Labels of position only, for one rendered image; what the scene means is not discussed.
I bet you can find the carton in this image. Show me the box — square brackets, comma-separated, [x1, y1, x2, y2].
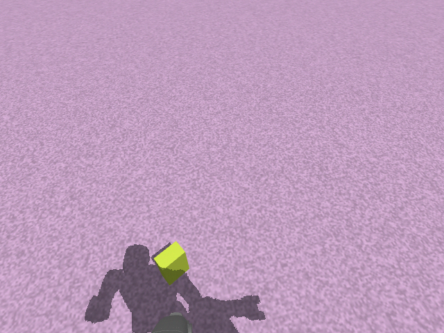
[154, 241, 189, 285]

